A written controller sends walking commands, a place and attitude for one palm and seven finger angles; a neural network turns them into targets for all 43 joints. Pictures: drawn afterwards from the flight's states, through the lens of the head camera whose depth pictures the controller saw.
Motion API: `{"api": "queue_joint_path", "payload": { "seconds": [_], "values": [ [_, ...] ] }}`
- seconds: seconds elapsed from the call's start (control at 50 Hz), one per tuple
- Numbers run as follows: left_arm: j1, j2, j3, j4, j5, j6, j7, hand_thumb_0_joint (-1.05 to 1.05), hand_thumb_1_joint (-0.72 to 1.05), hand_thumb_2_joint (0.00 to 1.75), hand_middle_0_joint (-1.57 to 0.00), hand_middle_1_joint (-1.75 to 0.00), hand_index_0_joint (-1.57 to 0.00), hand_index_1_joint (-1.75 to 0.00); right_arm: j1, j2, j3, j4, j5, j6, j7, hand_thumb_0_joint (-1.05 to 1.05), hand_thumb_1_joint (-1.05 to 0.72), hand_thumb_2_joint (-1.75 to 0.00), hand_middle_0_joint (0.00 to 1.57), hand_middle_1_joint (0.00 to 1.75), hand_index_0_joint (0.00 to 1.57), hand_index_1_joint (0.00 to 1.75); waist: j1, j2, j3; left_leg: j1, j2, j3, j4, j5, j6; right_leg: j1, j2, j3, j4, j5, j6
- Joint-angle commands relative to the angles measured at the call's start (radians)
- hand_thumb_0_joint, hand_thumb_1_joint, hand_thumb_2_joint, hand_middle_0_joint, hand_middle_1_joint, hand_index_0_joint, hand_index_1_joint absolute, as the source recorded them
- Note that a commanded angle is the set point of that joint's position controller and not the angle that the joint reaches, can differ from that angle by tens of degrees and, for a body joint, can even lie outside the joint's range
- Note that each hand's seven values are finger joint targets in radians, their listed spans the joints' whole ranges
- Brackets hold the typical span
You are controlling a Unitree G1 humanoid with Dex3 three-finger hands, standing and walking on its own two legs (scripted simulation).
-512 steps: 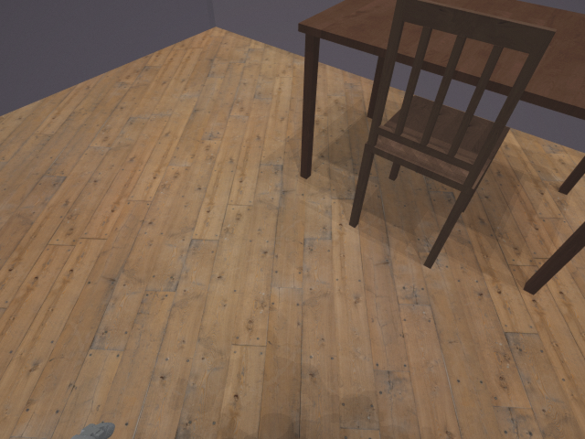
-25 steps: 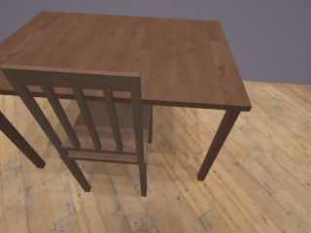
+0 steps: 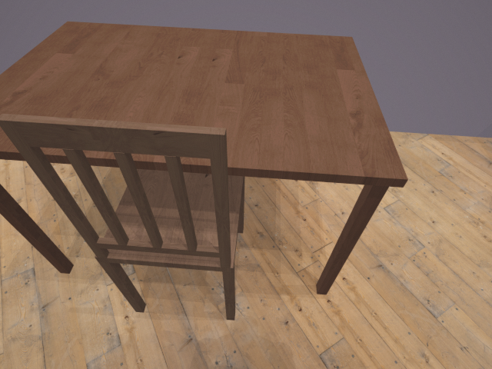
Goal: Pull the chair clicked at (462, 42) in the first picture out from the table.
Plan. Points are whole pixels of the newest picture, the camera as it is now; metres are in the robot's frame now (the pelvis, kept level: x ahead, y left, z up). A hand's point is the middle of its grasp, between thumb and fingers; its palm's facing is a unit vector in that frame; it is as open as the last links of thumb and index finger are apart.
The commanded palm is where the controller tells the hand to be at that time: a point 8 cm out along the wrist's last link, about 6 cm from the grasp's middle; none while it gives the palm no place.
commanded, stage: look again from close up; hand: left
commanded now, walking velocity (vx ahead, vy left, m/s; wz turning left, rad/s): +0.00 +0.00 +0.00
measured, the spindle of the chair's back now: (143, 206) +0.45 +0.26 -0.06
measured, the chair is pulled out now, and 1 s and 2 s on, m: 0.00 0.00 0.00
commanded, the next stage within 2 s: shuffle to correct the standing spot in 0.28 s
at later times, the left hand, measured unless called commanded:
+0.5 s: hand out of the picture +0.00 +0.17 -0.18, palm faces +0.03 -0.98 -0.21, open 7.4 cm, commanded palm none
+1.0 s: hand out of the picture +0.00 +0.28 -0.18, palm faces +0.08 -0.96 -0.27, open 7.4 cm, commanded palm none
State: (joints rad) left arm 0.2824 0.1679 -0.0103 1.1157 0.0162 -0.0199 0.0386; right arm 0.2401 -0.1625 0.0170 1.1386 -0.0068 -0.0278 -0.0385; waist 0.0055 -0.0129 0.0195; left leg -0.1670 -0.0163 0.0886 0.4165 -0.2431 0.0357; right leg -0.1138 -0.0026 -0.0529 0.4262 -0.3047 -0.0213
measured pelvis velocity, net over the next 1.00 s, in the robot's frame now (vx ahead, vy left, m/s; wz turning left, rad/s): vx -0.02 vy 0.07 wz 0.04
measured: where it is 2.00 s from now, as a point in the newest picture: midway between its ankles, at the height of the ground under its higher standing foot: outside the picture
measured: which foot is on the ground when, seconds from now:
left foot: down 0.00-1.00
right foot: down 0.00-0.82, up 0.84-1.00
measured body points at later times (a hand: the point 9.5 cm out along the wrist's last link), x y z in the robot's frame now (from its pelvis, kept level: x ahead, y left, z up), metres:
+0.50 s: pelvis +0.01 +0.00 +0.00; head +0.02 +0.00 +0.45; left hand +0.00 +0.22 -0.16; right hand +0.01 -0.22 -0.16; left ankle -0.01 +0.09 -0.74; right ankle -0.05 -0.10 -0.74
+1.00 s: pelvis -0.02 +0.07 -0.01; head +0.00 +0.07 +0.44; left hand +0.00 +0.33 -0.16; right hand +0.04 -0.16 -0.16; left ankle +0.01 +0.15 -0.74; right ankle -0.06 -0.05 -0.69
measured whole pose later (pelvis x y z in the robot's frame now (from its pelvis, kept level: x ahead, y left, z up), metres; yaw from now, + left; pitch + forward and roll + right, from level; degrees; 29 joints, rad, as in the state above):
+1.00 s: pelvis -0.02 +0.07 -0.01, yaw +2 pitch +0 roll +1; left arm 0.25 0.22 0.05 1.00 0.03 0.03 0.03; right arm 0.23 -0.16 -0.01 0.98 -0.03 0.00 -0.02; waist 0.01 -0.03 0.04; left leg -0.31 -0.05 0.10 0.50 -0.21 0.07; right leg -0.38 -0.05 -0.04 0.96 -0.49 -0.02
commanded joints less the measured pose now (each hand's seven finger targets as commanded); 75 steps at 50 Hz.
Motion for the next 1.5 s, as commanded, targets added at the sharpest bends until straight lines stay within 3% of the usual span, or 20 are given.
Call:
{"api": "queue_joint_path", "payload": {
  "seconds": [0.0,0.36,0.44,0.56,0.66,0.72,0.76,0.8,0.84,0.9,1.0,1.06,1.12,1.16,1.18,1.2,1.22,1.26,1.34,1.48],
  "values": [
    [0.065,0.102,0.017,-0.023,-0.001,-0.008,0.004,0.00,0.90,0.90,-0.20,-0.30,-0.20,-0.30,0.050,-0.101,-0.009,-0.020,-0.002,-0.013,0.000,0.00,-0.90,-0.90,0.20,0.30,0.20,0.30,0.001,0.003,0.031,0.024,0.131,-0.130,-0.070,0.255,0.014,-0.056,-0.111,0.094,-0.064,0.242,-0.013],
    [0.074,0.102,0.019,-0.017,-0.002,-0.009,0.007,0.00,0.90,0.90,-0.20,-0.30,-0.20,-0.30,0.063,-0.095,-0.007,-0.005,-0.002,-0.011,-0.003,0.00,-0.90,-0.90,0.20,0.30,0.20,0.30,0.001,-0.003,0.030,0.037,0.127,-0.129,-0.066,0.277,0.012,-0.034,-0.118,0.091,-0.074,0.290,-0.015],
    [0.086,0.120,0.033,-0.033,-0.002,-0.005,0.014,0.00,0.90,0.90,-0.20,-0.30,-0.20,-0.30,0.068,-0.093,-0.013,-0.025,-0.002,0.001,-0.002,0.00,-0.90,-0.90,0.20,0.30,0.20,0.30,0.011,0.016,0.014,0.009,0.117,-0.115,-0.034,0.293,0.002,-0.012,-0.155,0.115,-0.036,0.399,-0.034],
    [0.114,0.173,0.069,-0.071,0.004,0.014,0.025,0.00,0.90,0.90,-0.20,-0.30,-0.20,-0.30,0.047,-0.101,-0.035,-0.106,-0.008,0.029,0.002,0.00,-0.90,-0.90,0.20,0.30,0.20,0.30,0.032,-0.078,-0.002,-0.134,0.068,-0.057,0.106,0.177,-0.024,0.040,-0.270,0.205,0.009,0.509,-0.096],
    [0.130,0.213,0.096,-0.106,0.016,0.019,0.032,0.00,0.90,0.90,-0.20,-0.30,-0.20,-0.30,-0.029,-0.088,-0.057,-0.183,-0.010,0.047,0.013,0.00,-0.90,-0.90,0.20,0.30,0.20,0.30,0.059,-0.149,0.054,-0.308,0.047,-0.063,0.349,-0.228,-0.048,0.014,-0.435,0.341,-0.023,0.604,-0.221],
    [0.043,0.228,0.101,-0.147,0.020,0.019,0.023,0.00,0.90,0.90,-0.20,-0.30,-0.20,-0.30,0.013,-0.077,-0.062,-0.195,-0.004,0.044,0.027,0.00,-0.90,-0.90,0.20,0.30,0.20,0.30,0.005,-0.149,0.034,-0.153,0.037,-0.050,0.188,-0.127,-0.052,-0.110,-0.369,0.232,0.049,0.573,-0.153],
    [-0.008,0.222,0.101,-0.174,0.011,0.030,0.012,0.00,0.90,0.90,-0.20,-0.30,-0.20,-0.30,0.103,-0.102,-0.067,-0.171,-0.009,0.040,0.028,0.00,-0.90,-0.90,0.20,0.30,0.20,0.30,-0.037,-0.064,0.002,0.062,0.034,-0.021,0.043,0.085,-0.037,-0.260,-0.247,0.128,0.158,0.317,-0.072],
    [-0.017,0.135,0.091,-0.214,0.006,0.047,0.007,0.00,0.90,0.90,-0.20,-0.30,-0.20,-0.30,0.141,-0.214,-0.086,-0.191,-0.023,0.045,0.025,0.00,-0.90,-0.90,0.20,0.30,0.20,0.30,-0.040,0.278,-0.010,0.014,0.295,-0.331,-0.095,0.261,0.140,-0.370,-0.033,-0.043,0.501,-0.325,0.017],
    [-0.022,0.102,0.076,-0.206,0.011,0.055,0.013,0.00,0.90,0.90,-0.20,-0.30,-0.20,-0.30,0.100,-0.189,-0.079,-0.216,-0.020,0.037,0.019,0.00,-0.90,-0.90,0.20,0.30,0.20,0.30,-0.031,0.154,-0.014,-0.090,0.338,-0.453,-0.170,-0.001,0.221,-0.401,-0.047,0.056,0.752,-0.324,-0.011],
    [0.044,0.080,0.060,-0.161,0.018,0.040,-0.007,0.00,0.90,0.90,-0.20,-0.30,-0.20,-0.30,0.003,-0.161,-0.062,-0.231,-0.027,0.015,0.016,0.00,-0.90,-0.90,0.20,0.30,0.20,0.30,0.014,0.045,0.007,-0.186,0.270,-0.355,-0.219,-0.174,0.167,-0.309,-0.074,0.050,0.649,-0.179,-0.001],
    [0.047,0.055,0.035,-0.142,0.011,0.038,-0.015,0.00,0.90,0.90,-0.20,-0.30,-0.20,-0.30,0.077,-0.138,-0.054,-0.157,-0.024,0.011,0.011,0.00,-0.90,-0.90,0.20,0.30,0.20,0.30,-0.024,0.078,0.000,-0.094,0.270,-0.347,-0.240,-0.208,0.150,-0.222,-0.036,0.031,0.331,-0.201,0.000],
    [0.095,0.044,0.033,-0.115,0.008,0.023,-0.014,0.00,0.90,0.90,-0.20,-0.30,-0.20,-0.30,0.077,-0.135,-0.055,-0.130,-0.018,0.014,0.011,0.00,-0.90,-0.90,0.20,0.30,0.20,0.30,0.001,0.008,0.001,-0.126,0.235,-0.307,-0.173,-0.171,0.109,-0.080,-0.022,0.038,0.046,-0.065,-0.005],
    [0.100,0.097,0.031,-0.094,0.002,0.008,-0.006,0.00,0.90,0.90,-0.20,-0.30,-0.20,-0.30,0.061,-0.073,-0.034,-0.115,-0.004,0.008,0.017,0.00,-0.90,-0.90,0.20,0.30,0.20,0.30,-0.004,-0.030,0.049,-0.140,0.081,-0.139,-0.051,-0.112,0.001,-0.089,-0.146,0.207,-0.131,-0.073,-0.058],
    [0.062,0.091,0.025,-0.082,-0.006,-0.008,-0.005,0.00,0.90,0.90,-0.20,-0.30,-0.20,-0.30,0.062,-0.047,-0.024,-0.087,-0.007,0.014,0.015,0.00,-0.90,-0.90,0.20,0.30,0.20,0.30,-0.026,-0.129,0.086,-0.062,0.066,-0.092,0.001,-0.006,-0.017,-0.186,-0.160,0.231,-0.178,-0.052,-0.071],
    [0.053,0.087,0.021,-0.077,-0.008,-0.009,-0.005,0.00,0.90,0.90,-0.20,-0.30,-0.20,-0.30,0.085,-0.046,-0.020,-0.067,-0.007,0.013,0.015,0.00,-0.90,-0.90,0.20,0.30,0.20,0.30,-0.033,-0.083,0.090,-0.022,0.078,-0.097,-0.015,0.036,-0.016,-0.202,-0.147,0.201,-0.165,-0.021,-0.064],
    [0.088,0.067,0.015,-0.057,0.018,-0.023,0.036,0.00,0.90,0.90,-0.20,-0.30,-0.20,-0.30,0.062,-0.116,-0.025,-0.108,-0.015,0.005,0.023,0.00,-0.90,-0.90,0.20,0.30,0.20,0.30,-0.026,0.047,0.107,-0.043,0.119,-0.124,0.125,0.121,-0.031,-0.224,-0.120,0.189,-0.095,0.150,-0.041],
    [0.059,0.119,0.017,-0.107,0.006,-0.019,0.028,0.00,0.90,0.90,-0.20,-0.30,-0.20,-0.30,0.112,-0.080,-0.025,-0.122,-0.018,0.011,0.028,0.00,-0.90,-0.90,0.20,0.30,0.20,0.30,-0.051,0.085,0.057,-0.100,0.110,-0.127,0.098,-0.087,-0.015,-0.204,-0.127,0.171,-0.089,-0.111,-0.064],
    [0.069,0.116,0.020,-0.121,-0.002,-0.024,0.016,0.00,0.90,0.90,-0.20,-0.30,-0.20,-0.30,0.109,-0.082,-0.025,-0.137,-0.022,0.012,0.027,0.00,-0.90,-0.90,0.20,0.30,0.20,0.30,-0.038,0.142,0.049,-0.145,0.088,-0.131,0.082,-0.116,-0.002,-0.177,-0.105,0.172,-0.065,-0.150,-0.086],
    [0.089,0.069,0.009,-0.093,-0.004,-0.028,0.011,0.00,0.90,0.90,-0.20,-0.30,-0.20,-0.30,0.130,-0.073,-0.014,-0.130,-0.011,-0.005,0.018,0.00,-0.90,-0.90,0.20,0.30,0.20,0.30,-0.022,0.013,0.021,-0.111,0.107,-0.157,0.069,0.113,0.026,-0.116,-0.075,0.131,-0.008,0.090,-0.069],
    [0.116,0.062,0.005,-0.067,-0.011,-0.020,0.021,0.00,0.90,0.90,-0.20,-0.30,-0.20,-0.30,0.122,-0.082,-0.010,-0.083,-0.005,-0.015,0.004,0.00,-0.90,-0.90,0.20,0.30,0.20,0.30,-0.012,0.011,0.002,-0.030,0.116,-0.146,0.065,0.325,0.028,-0.061,-0.081,0.123,0.029,0.280,-0.045]
  ]
}}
